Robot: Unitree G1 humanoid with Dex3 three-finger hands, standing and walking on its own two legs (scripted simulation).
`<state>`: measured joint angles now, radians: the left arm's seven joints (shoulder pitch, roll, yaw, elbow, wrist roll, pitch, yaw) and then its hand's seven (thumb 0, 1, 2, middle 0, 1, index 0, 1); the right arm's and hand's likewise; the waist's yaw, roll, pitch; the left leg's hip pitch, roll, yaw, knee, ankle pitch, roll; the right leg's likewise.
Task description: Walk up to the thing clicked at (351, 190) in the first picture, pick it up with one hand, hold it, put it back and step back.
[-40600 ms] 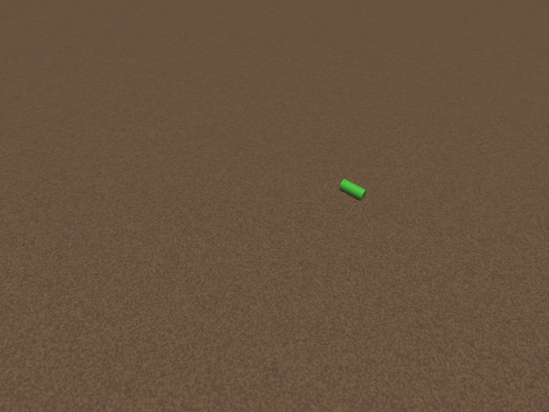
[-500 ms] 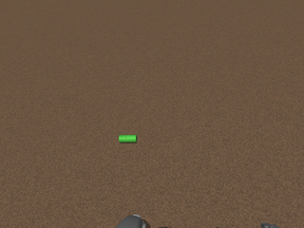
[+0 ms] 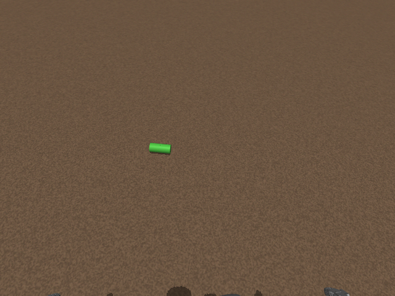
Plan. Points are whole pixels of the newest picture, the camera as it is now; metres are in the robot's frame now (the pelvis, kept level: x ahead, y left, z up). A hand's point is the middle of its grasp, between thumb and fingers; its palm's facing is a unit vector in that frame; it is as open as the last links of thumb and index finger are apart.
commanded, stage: step back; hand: left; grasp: from above
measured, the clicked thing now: (160, 148) +1.03 +0.18 -0.74
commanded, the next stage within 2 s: stand in 1.08 s
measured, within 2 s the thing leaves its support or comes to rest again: neither
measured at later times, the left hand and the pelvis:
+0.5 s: hand out of the picture +0.01 +0.28 -0.14, palm faces -0.03 -0.91 -0.41, open 7.3 cm; pelvis -0.06 +0.00 +0.00, yaw -2 degrees
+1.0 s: hand out of the picture +0.06 +0.29 -0.16, palm faces +0.03 -0.93 -0.37, open 7.3 cm; pelvis -0.02 +0.02 -0.01, yaw +0 degrees
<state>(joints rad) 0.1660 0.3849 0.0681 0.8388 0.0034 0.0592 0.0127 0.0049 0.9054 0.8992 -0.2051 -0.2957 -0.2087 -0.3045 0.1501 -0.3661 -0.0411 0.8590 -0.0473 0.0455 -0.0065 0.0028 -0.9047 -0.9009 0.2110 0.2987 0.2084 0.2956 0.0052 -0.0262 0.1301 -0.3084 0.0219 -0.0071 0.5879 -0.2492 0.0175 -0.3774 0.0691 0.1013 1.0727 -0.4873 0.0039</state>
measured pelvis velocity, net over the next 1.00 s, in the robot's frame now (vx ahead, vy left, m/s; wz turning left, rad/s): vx -0.02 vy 0.02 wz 0.00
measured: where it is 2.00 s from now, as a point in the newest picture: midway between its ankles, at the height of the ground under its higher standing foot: outside the picture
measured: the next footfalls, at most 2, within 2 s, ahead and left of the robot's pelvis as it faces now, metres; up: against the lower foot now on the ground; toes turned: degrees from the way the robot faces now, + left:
right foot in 0.08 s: +0.02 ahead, -0.13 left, +0.00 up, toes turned -1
left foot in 0.34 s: -0.01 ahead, +0.14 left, +0.00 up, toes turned -3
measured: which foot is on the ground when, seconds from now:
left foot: down 0.00-0.12, up 0.14-0.32, down 0.34-0.62, up 0.64-0.88, down 0.90-1.00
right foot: up 0.00-0.06, down 0.08-1.00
